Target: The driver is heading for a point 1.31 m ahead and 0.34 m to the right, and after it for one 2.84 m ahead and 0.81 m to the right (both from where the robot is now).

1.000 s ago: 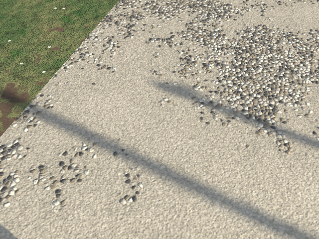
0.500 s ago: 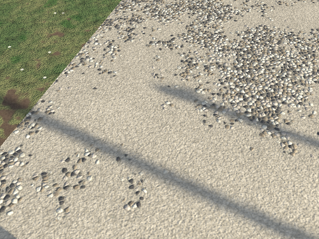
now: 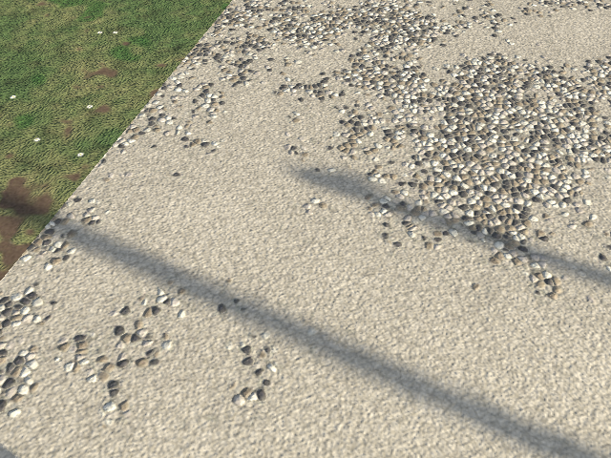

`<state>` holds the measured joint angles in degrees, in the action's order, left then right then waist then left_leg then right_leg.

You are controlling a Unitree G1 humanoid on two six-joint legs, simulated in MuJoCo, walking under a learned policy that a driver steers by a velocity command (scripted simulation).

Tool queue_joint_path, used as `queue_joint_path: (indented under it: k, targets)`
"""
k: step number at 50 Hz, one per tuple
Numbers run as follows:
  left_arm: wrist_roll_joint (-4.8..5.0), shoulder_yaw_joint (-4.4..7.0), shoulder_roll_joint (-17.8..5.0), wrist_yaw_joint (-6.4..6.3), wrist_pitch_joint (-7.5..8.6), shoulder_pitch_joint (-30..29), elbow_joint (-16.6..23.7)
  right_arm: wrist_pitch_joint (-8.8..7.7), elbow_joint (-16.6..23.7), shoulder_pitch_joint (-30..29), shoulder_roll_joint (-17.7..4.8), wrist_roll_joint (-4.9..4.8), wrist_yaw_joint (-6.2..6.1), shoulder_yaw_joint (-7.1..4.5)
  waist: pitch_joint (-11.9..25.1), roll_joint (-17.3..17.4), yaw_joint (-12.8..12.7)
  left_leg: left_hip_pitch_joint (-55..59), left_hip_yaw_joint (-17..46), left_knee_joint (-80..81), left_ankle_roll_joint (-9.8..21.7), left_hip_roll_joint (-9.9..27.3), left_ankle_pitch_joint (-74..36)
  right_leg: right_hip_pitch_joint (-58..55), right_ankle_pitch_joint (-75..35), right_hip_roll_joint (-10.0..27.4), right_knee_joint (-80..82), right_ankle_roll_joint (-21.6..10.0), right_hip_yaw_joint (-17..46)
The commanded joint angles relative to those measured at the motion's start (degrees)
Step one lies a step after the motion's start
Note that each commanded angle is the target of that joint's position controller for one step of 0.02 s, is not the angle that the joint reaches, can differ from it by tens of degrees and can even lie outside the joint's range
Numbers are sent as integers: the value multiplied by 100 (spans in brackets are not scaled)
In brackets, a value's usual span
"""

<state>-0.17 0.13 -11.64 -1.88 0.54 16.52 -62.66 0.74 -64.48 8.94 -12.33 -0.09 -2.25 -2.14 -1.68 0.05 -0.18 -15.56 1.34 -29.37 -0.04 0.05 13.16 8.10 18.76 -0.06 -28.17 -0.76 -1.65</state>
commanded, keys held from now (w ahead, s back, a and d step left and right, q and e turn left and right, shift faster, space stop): w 1.00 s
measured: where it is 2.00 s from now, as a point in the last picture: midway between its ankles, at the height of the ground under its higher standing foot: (336, 274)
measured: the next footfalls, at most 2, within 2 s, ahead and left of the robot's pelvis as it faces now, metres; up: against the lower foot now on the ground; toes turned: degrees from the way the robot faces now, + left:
right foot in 0.70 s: +0.47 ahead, -0.10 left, +0.00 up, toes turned -3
left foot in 1.26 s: +0.79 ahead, +0.14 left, +0.00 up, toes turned -3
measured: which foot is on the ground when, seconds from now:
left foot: down 0.00-0.70, up 0.72-1.00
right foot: down 0.00-0.22, up 0.24-0.68, down 0.70-1.00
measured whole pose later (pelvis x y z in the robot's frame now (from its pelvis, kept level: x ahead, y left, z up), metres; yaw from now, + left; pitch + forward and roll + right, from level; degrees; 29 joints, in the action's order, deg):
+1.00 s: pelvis +0.44 -0.02 +0.01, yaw -1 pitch +1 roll -2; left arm -0.3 2.8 -12.9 1.2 5.7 19.1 -58.2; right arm -4.8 -53.5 7.1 -15.3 -0.6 -1.0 -3.6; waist -0.4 2.1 -2.8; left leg -38.9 2.3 -55.0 1.5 8.7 7.3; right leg 6.5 8.6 -4.7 -14.1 -4.6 -4.2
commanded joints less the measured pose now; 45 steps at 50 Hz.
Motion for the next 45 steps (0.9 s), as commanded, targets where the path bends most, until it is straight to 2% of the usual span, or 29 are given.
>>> queue_joint_path:
  k: [1, 3, 5, 7, 8, 10, 11, 12, 13, 14, 15, 16, 18, 20, 25, 28, 31, 33, 34, 35, 36, 37, 38, 39, 40, 41, 42, 43, 45]
  targets:
    - [78, 216, -926, -59, 20, 450, 156, -97, 212, -118, -624, -27, -11, -106, -448, -486, -125, -386, -320, -261, 225, -259, 1838, 859, 2547, 626, 1288, -566, 947]
    - [143, 363, -1275, -61, 116, 627, 170, -279, 399, -395, -432, -58, 81, -69, -770, -1031, -229, -1117, -428, -1434, 252, -80, 1076, 664, 3051, 1731, 1977, -1149, 2362]
    - [108, 368, -1132, -40, 227, 574, 241, -422, 486, -473, -456, -128, 174, -89, -972, -900, -192, -1762, -171, -1982, 376, 287, 1345, 372, 2393, 2068, 2049, -1321, 2668]
    - [170, 373, -1043, 9, 275, 422, 345, -538, 526, -410, -449, -194, 233, -94, -896, -753, -74, -1576, -200, -1192, 467, 386, 1422, 125, 1598, 1786, 1814, -1053, 2087]
    - [205, 383, -1066, 30, 266, 288, 391, -579, 451, -215, -429, -201, 247, -113, -764, -693, 72, -841, -443, -501, 463, 236, 1044, 381, 1274, 1494, 1621, -888, 1608]
    - [201, 383, -1086, 65, 240, 253, 451, -567, 11, 799, -500, -166, 250, -224, -322, -557, 429, 1037, -797, 64, 311, -239, 70, 1192, 508, 984, 894, -709, 975]
    - [181, 335, -955, 78, 278, 65, 543, -556, -130, 1445, -690, -149, 238, -306, -110, -74, 722, 1781, -91, 392, 449, 163, 247, 1664, -312, 652, -243, -495, 521]
    - [113, 230, -529, 82, 353, -11, 756, -559, -207, 2198, -1296, -141, 200, -438, 257, 1535, 860, 2650, 2182, 1324, 1072, 1503, 858, 2819, 180, -10, -2392, -62, -267]
    - [199, 222, -440, 66, 450, -126, 909, -655, -237, 2405, -1284, -44, 276, -360, 454, 1686, 836, 2669, 4041, 1981, 1704, 2260, 1497, 3496, 1343, -260, -3809, -71, 376]
    - [334, 269, -623, 102, 526, -222, 962, -748, -81, 1819, -1009, -39, 283, -242, -31, 948, 532, 2384, 3716, 1921, 1653, 2309, 1764, 4056, 1030, 149, -4484, -237, 726]
    - [352, 285, -698, 153, 581, -280, 957, -796, 84, 1394, -741, -45, 308, -156, -264, 619, 381, 2093, 2936, 1931, 1411, 2017, 1610, 4148, 399, 415, -4526, -376, 714]
    - [289, 324, -722, 155, 613, -307, 932, -804, 199, 1090, -693, -26, 345, -106, -362, 395, 243, 1837, 2340, 2010, 1222, 1783, 1103, 4072, -127, 598, -4264, -427, 624]
    - [190, 416, -818, 192, 575, -345, 918, -755, 247, 1063, -484, 10, 351, -12, -363, 443, 129, 1515, 1353, 2083, 967, 1368, -217, 3608, -670, 776, -3667, -376, 482]
    - [158, 407, -645, 234, 495, -463, 954, -709, 193, 1380, -561, 28, 280, -1, -311, 444, 142, 1493, 887, 2133, 1002, 1228, -1150, 3524, -925, 756, -3298, -215, 272]
    - [149, 287, -398, 278, 461, -1758, 1463, -637, 294, 1568, -827, 35, 122, -29, -549, 366, 361, 1147, 318, 2408, 1031, 1090, -1589, 3281, -1900, 556, -1365, 14, -12]
    - [181, 250, -428, 360, 474, -2255, 1641, -616, 231, 1883, -854, -30, 104, -64, -690, 391, 468, 1332, 179, 2465, 1042, 1202, -1562, 3049, -2161, 410, -726, -58, -118]
    - [198, 264, -539, 461, 522, -2439, 1796, -559, 209, 1913, -887, -75, 91, -120, -680, 421, 335, 1968, 92, 2144, 952, 1441, -2177, 2991, -1939, 357, -322, -289, -40]
    - [188, 377, -788, 483, 546, -1996, 1737, -508, 280, 1745, -1037, -50, 86, -182, -233, 613, -14, 2263, -1, 1474, 829, 1501, -3922, 2184, -1604, 92, -287, -477, -185]
    - [189, 491, -984, 463, 540, -1326, 1563, -458, 316, 1639, -1081, -24, 87, -203, 222, 721, -390, 2247, -122, 668, 743, 1407, -4912, 1308, -1483, -118, -321, -609, -320]
    - [204, 630, -1225, 420, 511, -307, 1249, -422, 382, 1545, -1012, 4, 95, -171, 809, 697, -865, 1722, -289, -552, 574, 1146, -5008, -93, -1552, -147, -310, -777, -300]
    - [131, 739, -1660, 349, 472, 696, 1036, -432, 530, 1649, -771, 103, 115, -72, 1631, -66, -1065, 250, -448, -2469, 422, 752, -2931, -1945, -1231, 1047, -427, -1128, 1156]
    - [54, 727, -1812, 411, 474, 913, 912, -577, 494, 2458, 152, 6, 210, 155, 2577, -1660, -505, -1668, 76, -4387, 147, -400, 1704, -3447, 322, 2313, 657, -2077, 4237]
    - [92, 584, -1278, 416, 500, 657, 931, -752, 540, 1844, -497, -167, 246, 7, 2055, -1077, -696, -2273, 738, -5048, 302, -149, 1847, -3025, 745, 2086, 1236, -1775, 4480]
    - [106, 515, -1066, 396, 540, 90, 1021, -844, 783, 1222, -803, -302, 252, -82, 1120, -849, -564, -2638, 524, -5114, 399, 138, 1366, -2144, 315, 1948, 1325, -1524, 3528]
    - [74, 455, -922, 407, 585, -431, 1134, -877, 857, 926, -837, -273, 197, -92, 722, -192, -353, -2350, 415, -4828, 422, 465, 783, -1171, -488, 1776, 1474, -1406, 2792]
    - [4, 413, -763, 436, 622, -695, 1151, -840, 859, 834, -813, -180, 149, -153, 459, -40, -148, -2038, 350, -4510, 414, 663, 468, -421, -1088, 1577, 1594, -1325, 2214]
    - [-54, 368, -628, 454, 647, -776, 1114, -756, 842, 1019, -698, -141, 141, -165, 442, -190, 66, -1659, 407, -4304, 428, 824, 293, -9, -1267, 1412, 1741, -1276, 1851]
    - [-43, 353, -576, 467, 650, -743, 1057, -677, 828, 1129, -561, -135, 133, -163, 390, -279, 151, -1515, 388, -4103, 416, 871, 268, 206, -1298, 1323, 1886, -1298, 1649]
    - [-3, 365, -701, 414, 655, -545, 937, -570, 907, 998, -487, -123, 110, -172, 140, -313, 216, -1646, 294, -3654, 331, 962, 203, 519, -1365, 1265, 2137, -1361, 1316]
